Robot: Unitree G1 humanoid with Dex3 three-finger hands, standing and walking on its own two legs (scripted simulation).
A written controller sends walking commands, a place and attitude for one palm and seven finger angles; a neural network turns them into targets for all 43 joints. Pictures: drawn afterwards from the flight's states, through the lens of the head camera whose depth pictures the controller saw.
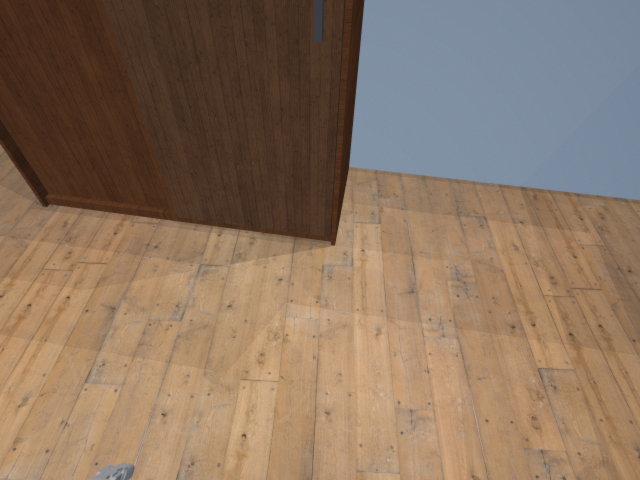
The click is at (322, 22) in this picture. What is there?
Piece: wardrobe's sliding door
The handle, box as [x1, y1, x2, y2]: [314, 0, 323, 42]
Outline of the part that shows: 315,0 314,41 321,42 323,32 323,0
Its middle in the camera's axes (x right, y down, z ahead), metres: +0.00 -0.60 +0.95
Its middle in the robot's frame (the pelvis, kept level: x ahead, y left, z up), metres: +1.14 +0.07 +0.18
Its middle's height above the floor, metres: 0.96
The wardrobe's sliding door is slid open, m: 0.00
